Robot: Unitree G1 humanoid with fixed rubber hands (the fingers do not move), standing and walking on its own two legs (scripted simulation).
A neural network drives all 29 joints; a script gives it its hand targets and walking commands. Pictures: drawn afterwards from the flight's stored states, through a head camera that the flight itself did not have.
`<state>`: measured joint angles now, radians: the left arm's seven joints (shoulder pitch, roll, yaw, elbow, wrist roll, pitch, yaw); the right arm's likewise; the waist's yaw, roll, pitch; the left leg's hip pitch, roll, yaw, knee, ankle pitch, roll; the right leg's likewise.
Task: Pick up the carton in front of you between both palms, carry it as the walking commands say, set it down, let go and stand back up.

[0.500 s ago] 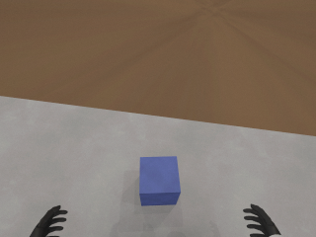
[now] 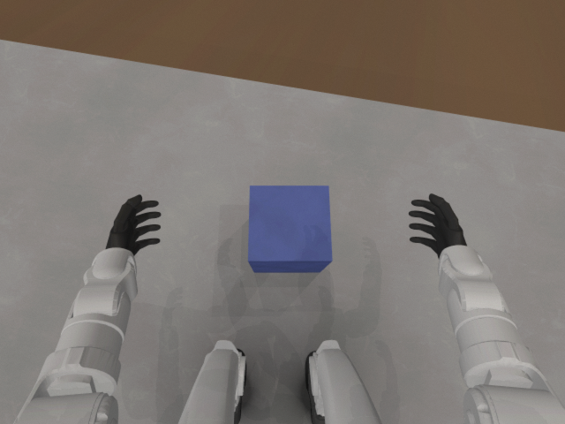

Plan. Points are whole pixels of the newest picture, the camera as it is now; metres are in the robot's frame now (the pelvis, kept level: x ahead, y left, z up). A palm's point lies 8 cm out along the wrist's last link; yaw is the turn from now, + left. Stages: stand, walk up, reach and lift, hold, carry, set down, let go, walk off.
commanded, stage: reach and lift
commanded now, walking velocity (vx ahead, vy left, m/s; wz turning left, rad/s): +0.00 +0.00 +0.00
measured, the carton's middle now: (288, 233) +0.49 -0.03 -0.57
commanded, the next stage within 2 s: none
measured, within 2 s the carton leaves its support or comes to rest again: neither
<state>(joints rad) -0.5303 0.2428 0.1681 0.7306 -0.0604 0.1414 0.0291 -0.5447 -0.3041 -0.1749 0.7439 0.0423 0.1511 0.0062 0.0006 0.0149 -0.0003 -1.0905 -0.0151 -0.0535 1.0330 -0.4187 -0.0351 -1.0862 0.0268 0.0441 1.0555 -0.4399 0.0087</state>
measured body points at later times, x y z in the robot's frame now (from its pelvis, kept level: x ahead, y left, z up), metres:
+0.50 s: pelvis -0.05 +0.00 -0.04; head +0.30 -0.02 +0.24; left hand +0.51 +0.16 -0.17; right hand +0.51 -0.22 -0.18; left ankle +0.02 +0.14 -0.66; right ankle +0.02 -0.12 -0.66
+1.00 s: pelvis -0.07 +0.00 -0.23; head +0.31 -0.02 +0.01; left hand +0.51 +0.16 -0.41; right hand +0.49 -0.23 -0.41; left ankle +0.02 +0.14 -0.66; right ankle +0.02 -0.12 -0.66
